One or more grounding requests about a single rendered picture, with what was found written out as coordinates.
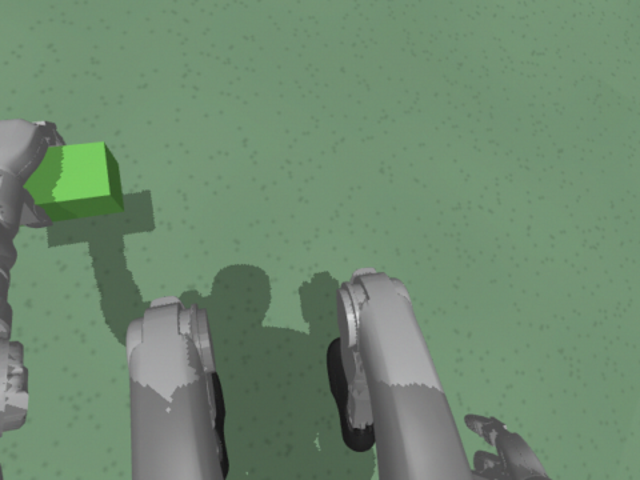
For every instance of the right robot foot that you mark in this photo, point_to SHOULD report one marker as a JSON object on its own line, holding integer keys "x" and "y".
{"x": 356, "y": 439}

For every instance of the carton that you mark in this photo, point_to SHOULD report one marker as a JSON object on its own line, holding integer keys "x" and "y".
{"x": 77, "y": 181}

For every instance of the right robot hand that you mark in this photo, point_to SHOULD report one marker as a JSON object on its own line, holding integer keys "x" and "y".
{"x": 515, "y": 460}

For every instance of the left robot hand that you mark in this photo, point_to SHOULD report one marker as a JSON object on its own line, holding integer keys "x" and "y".
{"x": 23, "y": 146}

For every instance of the left robot foot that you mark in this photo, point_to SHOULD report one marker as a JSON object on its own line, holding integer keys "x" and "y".
{"x": 219, "y": 425}

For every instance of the left robot arm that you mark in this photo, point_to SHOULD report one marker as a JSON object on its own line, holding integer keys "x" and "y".
{"x": 13, "y": 375}

